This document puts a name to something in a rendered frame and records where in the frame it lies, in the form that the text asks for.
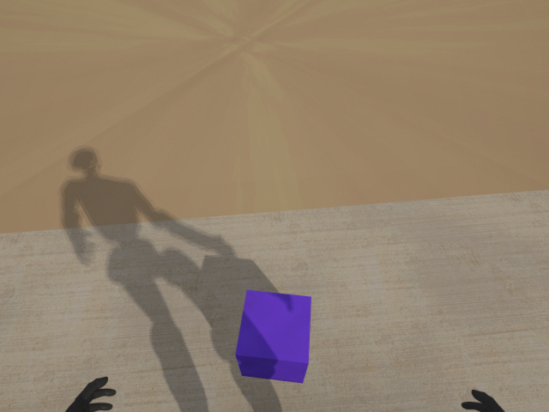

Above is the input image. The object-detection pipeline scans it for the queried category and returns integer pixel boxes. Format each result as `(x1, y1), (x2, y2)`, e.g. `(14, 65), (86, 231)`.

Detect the robot right hand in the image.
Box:
(462, 390), (505, 412)

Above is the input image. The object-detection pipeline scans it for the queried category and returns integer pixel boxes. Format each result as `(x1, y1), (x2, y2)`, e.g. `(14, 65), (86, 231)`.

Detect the robot left hand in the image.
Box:
(65, 377), (116, 412)

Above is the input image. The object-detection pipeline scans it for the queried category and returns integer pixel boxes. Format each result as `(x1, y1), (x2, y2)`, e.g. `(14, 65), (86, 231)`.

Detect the carton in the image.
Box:
(235, 290), (311, 384)

